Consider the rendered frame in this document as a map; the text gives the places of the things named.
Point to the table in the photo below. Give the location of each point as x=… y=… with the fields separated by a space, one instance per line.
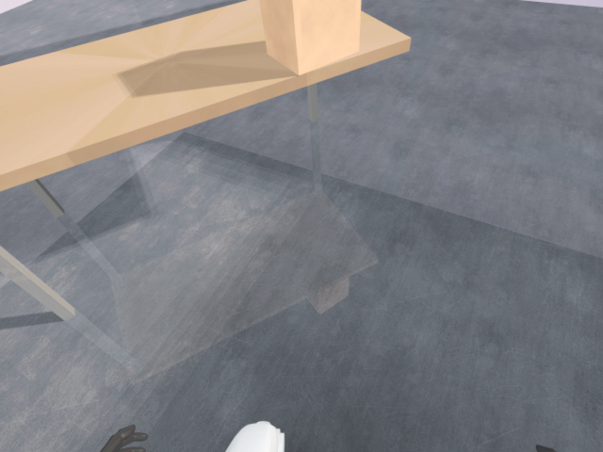
x=71 y=106

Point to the robot left thigh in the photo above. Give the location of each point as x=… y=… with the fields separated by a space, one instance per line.
x=258 y=437

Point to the carton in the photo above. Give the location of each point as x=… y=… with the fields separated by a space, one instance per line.
x=304 y=35

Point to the robot left hand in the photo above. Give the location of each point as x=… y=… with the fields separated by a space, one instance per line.
x=123 y=437

